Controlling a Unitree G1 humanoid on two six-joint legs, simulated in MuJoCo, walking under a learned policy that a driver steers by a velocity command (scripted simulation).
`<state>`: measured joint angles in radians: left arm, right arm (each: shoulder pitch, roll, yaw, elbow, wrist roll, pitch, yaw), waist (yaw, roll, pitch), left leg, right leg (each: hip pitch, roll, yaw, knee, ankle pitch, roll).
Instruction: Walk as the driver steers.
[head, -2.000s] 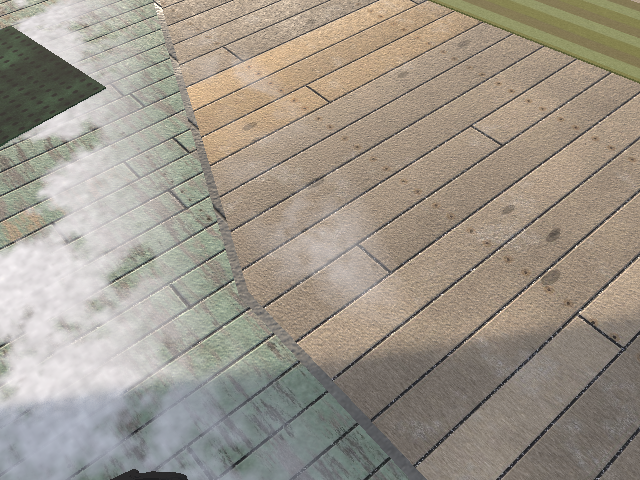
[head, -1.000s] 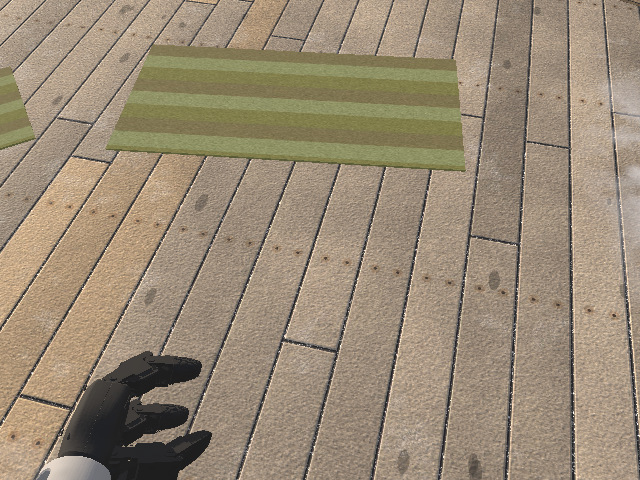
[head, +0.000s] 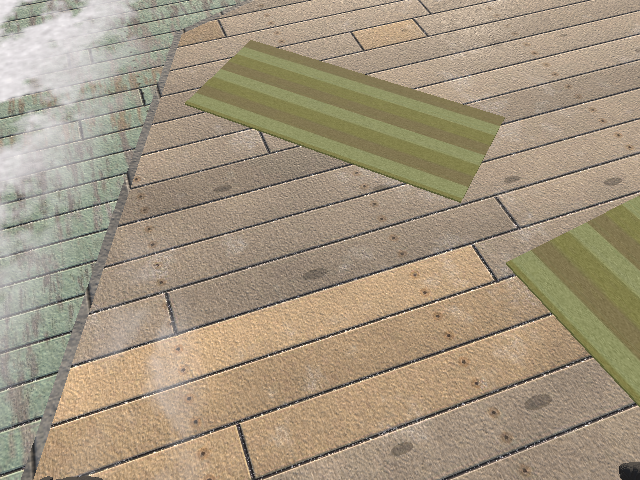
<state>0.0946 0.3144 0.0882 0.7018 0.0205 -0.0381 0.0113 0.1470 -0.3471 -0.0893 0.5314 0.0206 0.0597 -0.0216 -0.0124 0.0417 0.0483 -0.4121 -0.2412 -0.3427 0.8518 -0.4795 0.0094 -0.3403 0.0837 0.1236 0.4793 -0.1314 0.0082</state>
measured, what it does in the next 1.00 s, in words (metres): steps to the right, turning right: left foot, then right foot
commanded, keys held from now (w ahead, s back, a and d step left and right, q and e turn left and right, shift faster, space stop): e+shift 0.66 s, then w+e+shift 0.04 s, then w+q+shift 0.30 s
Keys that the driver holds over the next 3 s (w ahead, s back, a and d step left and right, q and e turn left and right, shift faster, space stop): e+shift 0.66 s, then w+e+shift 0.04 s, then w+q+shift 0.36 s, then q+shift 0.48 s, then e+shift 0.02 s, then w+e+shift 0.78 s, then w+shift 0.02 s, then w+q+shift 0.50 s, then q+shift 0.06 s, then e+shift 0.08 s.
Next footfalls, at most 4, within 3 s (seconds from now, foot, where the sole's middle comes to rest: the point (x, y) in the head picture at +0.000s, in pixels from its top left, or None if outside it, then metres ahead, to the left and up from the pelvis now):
0.30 left None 0.03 0.11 -0.77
0.74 right None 0.00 -0.16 -0.77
1.22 left None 0.43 -0.16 -0.77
1.72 right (498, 430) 0.56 -0.34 -0.77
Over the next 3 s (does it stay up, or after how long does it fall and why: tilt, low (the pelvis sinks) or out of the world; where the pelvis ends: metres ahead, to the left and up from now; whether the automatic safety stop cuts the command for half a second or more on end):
stays up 1.45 -0.47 -0.03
